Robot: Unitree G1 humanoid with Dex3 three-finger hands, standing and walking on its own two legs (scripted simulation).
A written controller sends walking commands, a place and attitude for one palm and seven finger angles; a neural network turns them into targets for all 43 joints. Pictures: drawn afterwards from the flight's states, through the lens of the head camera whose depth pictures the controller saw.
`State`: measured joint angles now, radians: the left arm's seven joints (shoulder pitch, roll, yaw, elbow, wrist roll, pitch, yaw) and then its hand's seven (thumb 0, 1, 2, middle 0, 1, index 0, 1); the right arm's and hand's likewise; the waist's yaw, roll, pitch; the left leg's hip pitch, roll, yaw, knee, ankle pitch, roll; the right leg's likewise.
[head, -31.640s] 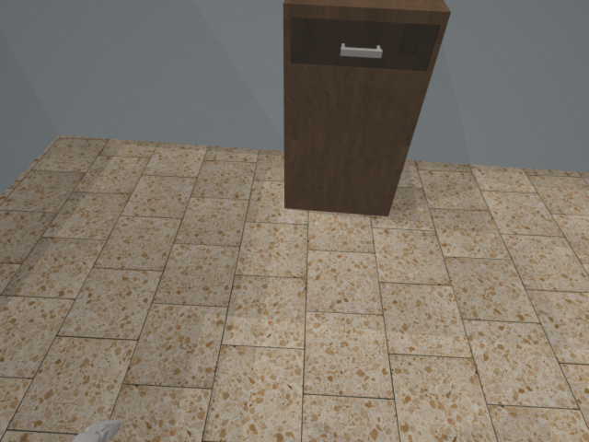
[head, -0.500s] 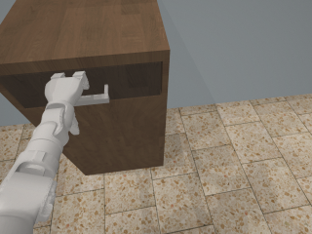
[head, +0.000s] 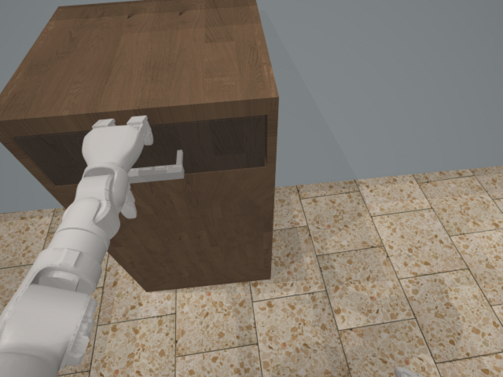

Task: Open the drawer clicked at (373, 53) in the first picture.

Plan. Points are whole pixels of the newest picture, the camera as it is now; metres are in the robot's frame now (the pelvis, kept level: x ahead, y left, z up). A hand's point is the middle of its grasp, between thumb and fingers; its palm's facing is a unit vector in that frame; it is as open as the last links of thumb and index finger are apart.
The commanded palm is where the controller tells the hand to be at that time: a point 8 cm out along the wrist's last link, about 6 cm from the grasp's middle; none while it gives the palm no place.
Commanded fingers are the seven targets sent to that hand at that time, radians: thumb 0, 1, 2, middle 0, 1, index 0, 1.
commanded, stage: re-aim the fingers above the handle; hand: left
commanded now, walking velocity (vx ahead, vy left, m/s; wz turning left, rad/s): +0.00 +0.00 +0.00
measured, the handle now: (150, 166) +0.48 +0.22 +0.03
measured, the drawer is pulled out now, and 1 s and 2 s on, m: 0.00 0.00 0.00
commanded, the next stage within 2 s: lower the fingers behind the handle in 1.92 s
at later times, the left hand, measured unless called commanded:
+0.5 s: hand (122, 167) +0.44 +0.24 +0.08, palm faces -0.01 +0.00 -1.00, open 13.7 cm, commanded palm +0.42 +0.24 +0.14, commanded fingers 0.00 -0.50 0.30 -0.30 -1.20 -0.30 -1.20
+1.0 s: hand (134, 165) +0.44 +0.22 +0.08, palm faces +0.01 -0.02 -1.00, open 13.8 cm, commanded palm +0.42 +0.22 +0.14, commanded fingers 0.00 -0.50 0.30 -0.30 -1.20 -0.30 -1.20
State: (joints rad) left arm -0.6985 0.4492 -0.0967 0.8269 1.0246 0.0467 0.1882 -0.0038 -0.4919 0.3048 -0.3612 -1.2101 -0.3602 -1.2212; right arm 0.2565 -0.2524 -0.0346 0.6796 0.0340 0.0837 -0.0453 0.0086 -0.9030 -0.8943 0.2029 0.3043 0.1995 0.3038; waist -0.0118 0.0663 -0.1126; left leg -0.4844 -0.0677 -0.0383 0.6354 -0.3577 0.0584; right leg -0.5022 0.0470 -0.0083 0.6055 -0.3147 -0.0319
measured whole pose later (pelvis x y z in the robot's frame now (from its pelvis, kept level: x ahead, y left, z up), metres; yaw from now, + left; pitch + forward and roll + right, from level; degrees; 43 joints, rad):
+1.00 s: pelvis -0.01 +0.01 +0.00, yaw +0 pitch +12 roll -1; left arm -0.71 0.43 -0.13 0.80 1.02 0.04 0.19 0.00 -0.49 0.30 -0.34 -1.21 -0.33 -1.21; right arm 0.29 -0.25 -0.05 0.69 0.04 0.07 -0.04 0.01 -0.90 -0.89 0.20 0.30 0.20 0.30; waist -0.02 0.06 -0.12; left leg -0.48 -0.07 -0.03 0.63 -0.35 0.06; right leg -0.50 0.04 0.00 0.60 -0.30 -0.03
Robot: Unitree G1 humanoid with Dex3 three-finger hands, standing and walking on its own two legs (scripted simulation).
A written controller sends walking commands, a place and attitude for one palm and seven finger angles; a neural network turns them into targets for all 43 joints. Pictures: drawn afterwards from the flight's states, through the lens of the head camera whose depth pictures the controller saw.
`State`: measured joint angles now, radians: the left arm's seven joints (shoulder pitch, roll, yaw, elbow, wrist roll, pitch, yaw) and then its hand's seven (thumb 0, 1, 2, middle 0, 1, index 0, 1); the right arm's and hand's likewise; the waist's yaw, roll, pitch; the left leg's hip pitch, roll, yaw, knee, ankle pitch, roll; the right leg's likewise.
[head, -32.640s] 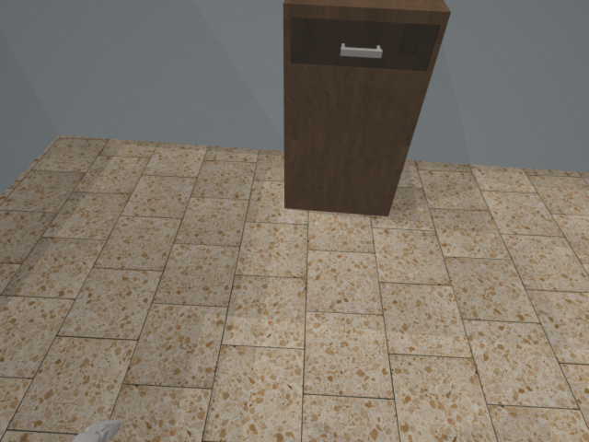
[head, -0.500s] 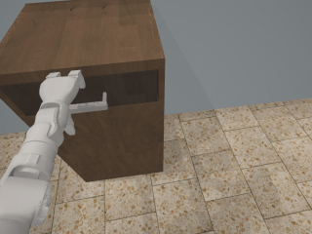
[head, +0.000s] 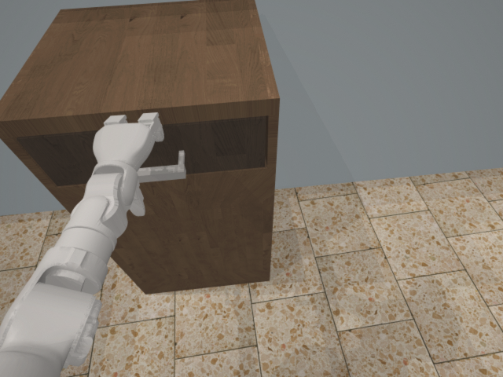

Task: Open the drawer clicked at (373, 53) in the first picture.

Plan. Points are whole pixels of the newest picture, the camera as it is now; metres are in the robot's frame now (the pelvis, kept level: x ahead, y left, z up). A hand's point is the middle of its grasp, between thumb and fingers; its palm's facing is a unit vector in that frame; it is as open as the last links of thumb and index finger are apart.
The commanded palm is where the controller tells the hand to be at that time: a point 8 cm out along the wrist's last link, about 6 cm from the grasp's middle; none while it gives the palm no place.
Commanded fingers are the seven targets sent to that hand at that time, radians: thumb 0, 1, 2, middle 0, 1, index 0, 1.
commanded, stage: re-aim the fingers above the handle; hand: left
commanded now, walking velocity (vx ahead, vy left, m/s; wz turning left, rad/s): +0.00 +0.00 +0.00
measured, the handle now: (152, 166) +0.49 +0.22 +0.03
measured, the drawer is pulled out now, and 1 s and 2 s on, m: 0.00 0.00 0.00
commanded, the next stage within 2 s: lower the fingers behind the handle in 0.92 s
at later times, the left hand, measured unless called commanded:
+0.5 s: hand (134, 170) +0.43 +0.22 +0.08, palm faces -0.03 -0.01 -1.00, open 13.8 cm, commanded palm +0.41 +0.21 +0.14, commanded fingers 0.00 -0.50 0.30 -0.30 -1.20 -0.30 -1.20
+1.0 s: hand (140, 169) +0.44 +0.21 +0.07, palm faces -0.04 -0.02 -1.00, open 13.8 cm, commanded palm +0.42 +0.22 +0.14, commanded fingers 0.00 -0.50 0.30 -0.30 -1.20 -0.30 -1.20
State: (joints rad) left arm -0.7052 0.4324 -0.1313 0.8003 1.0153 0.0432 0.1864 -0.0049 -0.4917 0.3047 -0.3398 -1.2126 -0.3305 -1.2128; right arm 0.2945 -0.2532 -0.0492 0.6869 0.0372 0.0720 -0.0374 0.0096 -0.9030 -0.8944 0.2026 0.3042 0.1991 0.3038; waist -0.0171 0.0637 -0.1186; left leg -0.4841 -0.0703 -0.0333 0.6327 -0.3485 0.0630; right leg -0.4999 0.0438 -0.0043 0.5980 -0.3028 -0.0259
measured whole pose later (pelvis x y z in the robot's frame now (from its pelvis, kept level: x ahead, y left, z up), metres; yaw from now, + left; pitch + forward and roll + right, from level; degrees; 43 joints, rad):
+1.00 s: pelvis +0.00 -0.01 +0.00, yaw +0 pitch +11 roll -1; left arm -0.67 0.46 -0.12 0.77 1.01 0.02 0.13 0.00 -0.49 0.30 -0.32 -1.20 -0.32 -1.21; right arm 0.28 -0.25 -0.04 0.68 0.04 0.08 -0.07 0.01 -0.90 -0.89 0.20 0.30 0.20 0.30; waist -0.02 0.06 -0.10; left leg -0.45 -0.06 -0.04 0.61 -0.35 0.05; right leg -0.47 0.05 -0.01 0.59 -0.31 -0.04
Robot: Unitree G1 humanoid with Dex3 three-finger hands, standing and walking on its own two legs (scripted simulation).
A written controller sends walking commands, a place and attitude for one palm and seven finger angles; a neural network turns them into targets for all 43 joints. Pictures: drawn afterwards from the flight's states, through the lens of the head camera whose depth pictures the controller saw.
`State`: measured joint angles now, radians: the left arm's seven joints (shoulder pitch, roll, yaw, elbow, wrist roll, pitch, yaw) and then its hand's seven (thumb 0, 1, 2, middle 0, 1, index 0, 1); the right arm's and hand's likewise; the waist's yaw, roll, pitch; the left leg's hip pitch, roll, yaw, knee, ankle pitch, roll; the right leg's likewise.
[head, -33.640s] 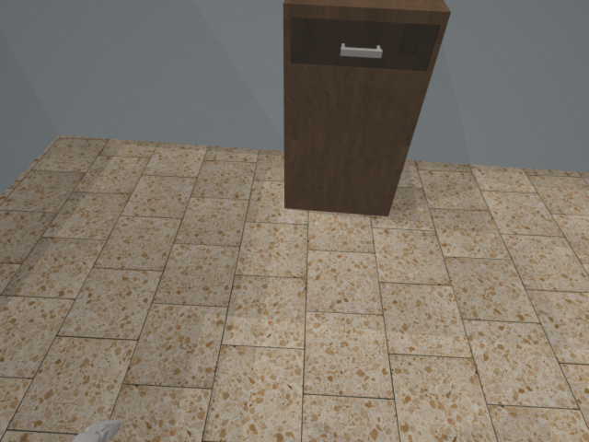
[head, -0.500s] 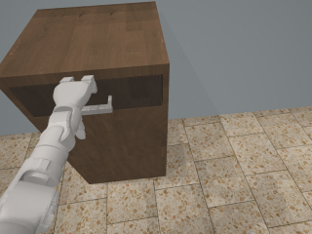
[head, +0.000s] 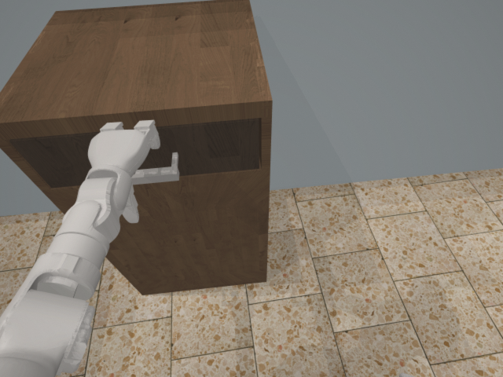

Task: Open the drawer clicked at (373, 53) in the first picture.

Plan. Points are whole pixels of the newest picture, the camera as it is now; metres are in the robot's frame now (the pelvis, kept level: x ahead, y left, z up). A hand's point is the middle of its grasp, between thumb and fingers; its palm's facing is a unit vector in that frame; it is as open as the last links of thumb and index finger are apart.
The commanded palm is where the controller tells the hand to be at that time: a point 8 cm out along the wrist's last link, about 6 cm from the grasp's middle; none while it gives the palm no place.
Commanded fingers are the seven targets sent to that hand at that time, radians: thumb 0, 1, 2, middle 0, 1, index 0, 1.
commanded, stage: lower the fingers behind the handle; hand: left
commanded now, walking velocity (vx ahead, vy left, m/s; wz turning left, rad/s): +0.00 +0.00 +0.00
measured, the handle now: (145, 168) +0.48 +0.23 +0.02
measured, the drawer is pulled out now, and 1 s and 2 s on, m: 0.00 0.00 0.00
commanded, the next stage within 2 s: close the thumb around the handle in 1.62 s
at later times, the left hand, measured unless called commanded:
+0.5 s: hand (130, 186) +0.43 +0.24 +0.04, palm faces -0.08 -0.02 -1.00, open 13.8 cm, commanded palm +0.41 +0.23 +0.10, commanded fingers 0.00 -0.50 0.30 -0.30 -1.20 -0.30 -1.20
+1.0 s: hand (141, 181) +0.44 +0.23 +0.04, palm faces -0.01 +0.02 -1.00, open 13.7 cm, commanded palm +0.42 +0.22 +0.07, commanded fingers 0.00 -0.50 0.30 -0.30 -1.20 -0.30 -1.20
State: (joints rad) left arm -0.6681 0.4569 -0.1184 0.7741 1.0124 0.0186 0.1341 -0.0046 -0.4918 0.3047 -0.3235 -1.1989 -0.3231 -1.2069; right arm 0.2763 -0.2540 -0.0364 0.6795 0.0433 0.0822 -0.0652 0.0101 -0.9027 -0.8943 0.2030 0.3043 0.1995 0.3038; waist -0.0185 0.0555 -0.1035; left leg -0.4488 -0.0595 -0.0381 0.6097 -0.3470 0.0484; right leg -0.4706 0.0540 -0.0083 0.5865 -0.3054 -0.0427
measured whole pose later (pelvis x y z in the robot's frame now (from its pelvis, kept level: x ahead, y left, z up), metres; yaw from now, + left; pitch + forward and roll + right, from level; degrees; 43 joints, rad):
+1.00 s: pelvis -0.02 +0.00 -0.01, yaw +0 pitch +15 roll -1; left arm -0.79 0.39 -0.12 1.05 1.06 0.12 0.34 0.00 -0.49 0.30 -0.34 -1.22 -0.32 -1.27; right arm 0.32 -0.23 -0.03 0.71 0.02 0.07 -0.03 0.01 -0.90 -0.89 0.20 0.30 0.20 0.30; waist -0.05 0.05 -0.15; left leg -0.62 -0.06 -0.03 0.72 -0.37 0.05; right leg -0.64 0.05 -0.01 0.69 -0.32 -0.04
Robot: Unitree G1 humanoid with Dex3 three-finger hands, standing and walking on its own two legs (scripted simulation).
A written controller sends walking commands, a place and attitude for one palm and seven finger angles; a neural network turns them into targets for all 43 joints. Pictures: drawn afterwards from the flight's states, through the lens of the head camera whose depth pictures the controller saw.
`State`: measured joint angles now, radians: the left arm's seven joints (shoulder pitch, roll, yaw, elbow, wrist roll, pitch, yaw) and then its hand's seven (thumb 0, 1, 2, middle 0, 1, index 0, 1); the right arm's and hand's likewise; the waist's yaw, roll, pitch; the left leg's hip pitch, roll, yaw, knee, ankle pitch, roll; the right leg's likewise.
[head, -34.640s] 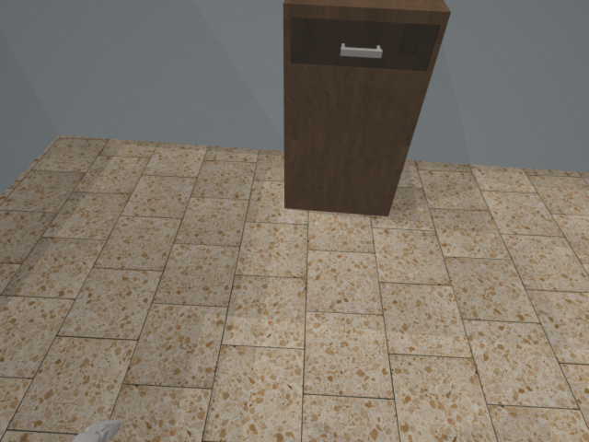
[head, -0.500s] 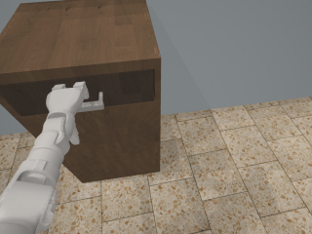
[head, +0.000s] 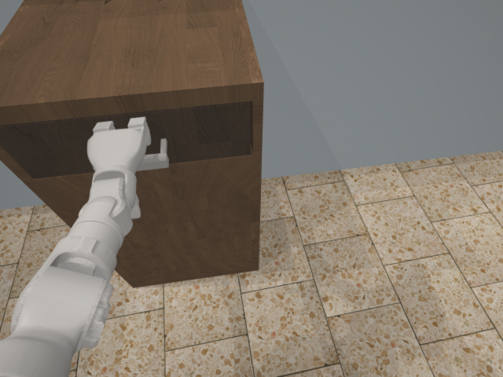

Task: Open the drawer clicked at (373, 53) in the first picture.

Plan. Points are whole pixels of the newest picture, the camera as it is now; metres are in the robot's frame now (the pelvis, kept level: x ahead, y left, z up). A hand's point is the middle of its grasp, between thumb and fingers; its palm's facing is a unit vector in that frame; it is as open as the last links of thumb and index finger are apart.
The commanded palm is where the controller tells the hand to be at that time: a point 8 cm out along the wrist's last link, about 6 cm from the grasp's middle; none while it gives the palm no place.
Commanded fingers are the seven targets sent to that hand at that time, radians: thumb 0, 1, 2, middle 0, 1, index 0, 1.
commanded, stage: lower the fingers behind the handle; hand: left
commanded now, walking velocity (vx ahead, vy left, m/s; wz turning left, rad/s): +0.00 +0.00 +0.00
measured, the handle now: (133, 155) +0.50 +0.23 +0.04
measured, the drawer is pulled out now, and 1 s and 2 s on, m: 0.00 0.00 0.03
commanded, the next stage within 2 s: close the thumb around the handle in 0.62 s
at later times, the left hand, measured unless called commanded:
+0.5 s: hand (136, 179) +0.46 +0.22 +0.01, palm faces +0.00 +0.00 -1.00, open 13.5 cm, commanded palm +0.44 +0.22 +0.07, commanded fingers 0.00 -0.50 0.30 -0.30 -1.20 -0.30 -1.20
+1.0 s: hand (131, 183) +0.45 +0.23 +0.01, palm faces -0.01 +0.00 -1.00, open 11.6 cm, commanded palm +0.44 +0.22 +0.07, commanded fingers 0.00 0.34 0.66 -0.36 -1.29 -0.36 -1.29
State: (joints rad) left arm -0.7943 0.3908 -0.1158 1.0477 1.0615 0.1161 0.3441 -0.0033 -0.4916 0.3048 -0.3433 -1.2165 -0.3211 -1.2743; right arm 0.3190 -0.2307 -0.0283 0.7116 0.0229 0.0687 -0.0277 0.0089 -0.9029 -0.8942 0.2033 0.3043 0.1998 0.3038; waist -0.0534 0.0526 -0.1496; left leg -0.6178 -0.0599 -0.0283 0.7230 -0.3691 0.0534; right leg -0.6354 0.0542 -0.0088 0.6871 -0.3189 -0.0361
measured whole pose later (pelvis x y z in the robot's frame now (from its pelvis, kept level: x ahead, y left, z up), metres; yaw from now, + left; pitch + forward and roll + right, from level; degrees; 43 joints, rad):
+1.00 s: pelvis +0.00 +0.00 -0.01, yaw -1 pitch +18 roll -2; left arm -0.71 0.42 -0.07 0.99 1.09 0.03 0.40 0.00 -0.15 0.45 -0.35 -1.24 -0.34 -1.24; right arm 0.33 -0.25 -0.07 0.72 0.01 0.04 -0.02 0.01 -0.90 -0.89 0.20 0.30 0.20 0.30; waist -0.06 0.05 -0.16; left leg -0.70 -0.05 -0.02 0.80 -0.41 0.06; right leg -0.71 0.06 -0.01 0.74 -0.34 -0.03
